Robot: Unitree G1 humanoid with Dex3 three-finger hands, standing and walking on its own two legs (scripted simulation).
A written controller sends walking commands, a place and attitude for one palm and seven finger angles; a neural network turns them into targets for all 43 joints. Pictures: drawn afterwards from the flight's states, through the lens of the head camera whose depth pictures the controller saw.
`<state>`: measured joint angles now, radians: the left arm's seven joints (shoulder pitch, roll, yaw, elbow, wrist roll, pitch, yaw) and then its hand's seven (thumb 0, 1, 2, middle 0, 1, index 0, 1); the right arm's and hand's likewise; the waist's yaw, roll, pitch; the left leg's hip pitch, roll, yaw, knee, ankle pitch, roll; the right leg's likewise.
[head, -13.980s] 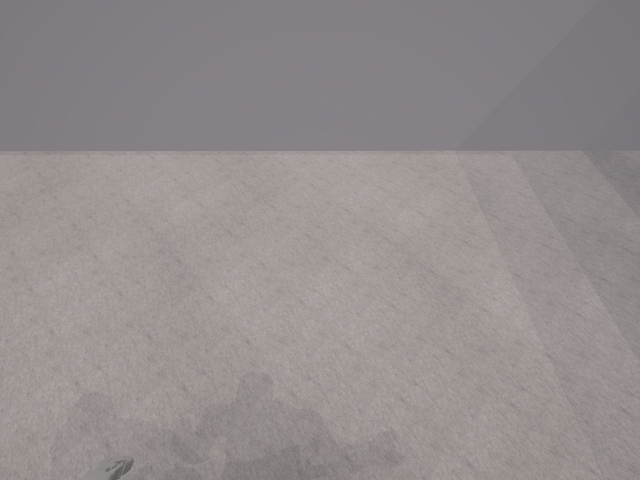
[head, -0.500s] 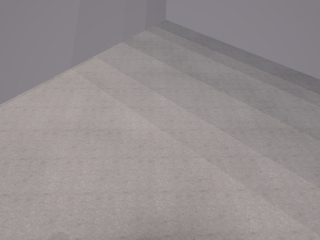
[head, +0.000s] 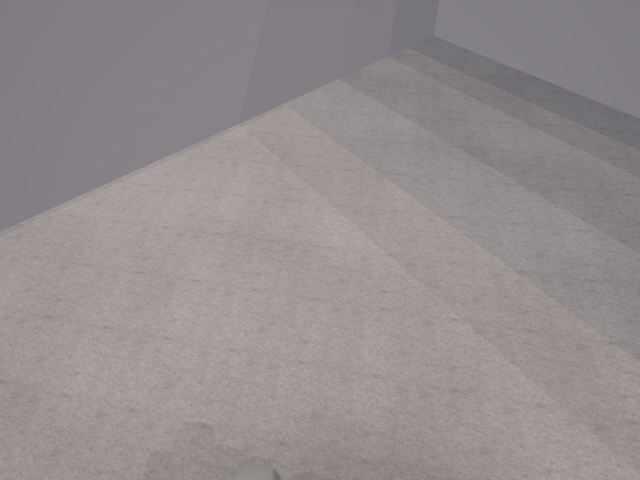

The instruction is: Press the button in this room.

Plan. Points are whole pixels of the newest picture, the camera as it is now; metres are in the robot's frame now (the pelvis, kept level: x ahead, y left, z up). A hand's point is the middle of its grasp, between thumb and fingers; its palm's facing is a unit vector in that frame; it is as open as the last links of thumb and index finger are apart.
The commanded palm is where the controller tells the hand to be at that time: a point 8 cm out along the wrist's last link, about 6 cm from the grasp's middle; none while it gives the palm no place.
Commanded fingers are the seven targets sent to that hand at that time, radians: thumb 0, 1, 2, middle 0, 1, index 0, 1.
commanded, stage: turn or walk to find it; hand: left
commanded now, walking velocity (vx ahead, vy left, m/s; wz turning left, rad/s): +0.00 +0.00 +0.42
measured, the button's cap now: out of the picture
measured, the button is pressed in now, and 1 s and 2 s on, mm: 0 0 0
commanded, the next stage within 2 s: stand and wait in 1.84 s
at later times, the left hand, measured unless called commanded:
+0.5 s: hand out of the picture +0.02 +0.25 -0.16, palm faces +0.22 -0.94 -0.26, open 7.4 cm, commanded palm none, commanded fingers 0.00 0.90 0.90 -0.20 -0.30 -0.20 -0.30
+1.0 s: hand out of the picture -0.07 +0.18 -0.16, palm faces +0.43 -0.86 -0.26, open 7.4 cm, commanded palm none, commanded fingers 0.00 0.90 0.90 -0.20 -0.30 -0.20 -0.30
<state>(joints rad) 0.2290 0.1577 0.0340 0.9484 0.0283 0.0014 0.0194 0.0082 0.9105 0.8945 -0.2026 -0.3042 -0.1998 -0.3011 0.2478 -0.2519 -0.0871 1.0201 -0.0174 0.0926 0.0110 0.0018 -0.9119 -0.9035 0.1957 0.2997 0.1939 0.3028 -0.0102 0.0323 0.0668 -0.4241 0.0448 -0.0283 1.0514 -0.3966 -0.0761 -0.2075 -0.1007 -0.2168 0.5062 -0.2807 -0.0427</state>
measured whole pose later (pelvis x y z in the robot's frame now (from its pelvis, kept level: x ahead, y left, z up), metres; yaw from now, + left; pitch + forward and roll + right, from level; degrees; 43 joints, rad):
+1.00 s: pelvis -0.04 -0.02 +0.00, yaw +25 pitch -1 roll +2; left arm 0.24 0.17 0.04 0.96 0.03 0.00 0.02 0.01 0.91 0.89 -0.20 -0.30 -0.20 -0.30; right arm 0.21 -0.24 -0.08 1.02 -0.01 0.09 0.01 0.00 -0.91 -0.90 0.20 0.30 0.19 0.30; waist 0.01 0.02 0.08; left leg -0.39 0.05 0.01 0.96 -0.43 -0.07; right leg -0.22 -0.12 -0.26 0.52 -0.28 -0.04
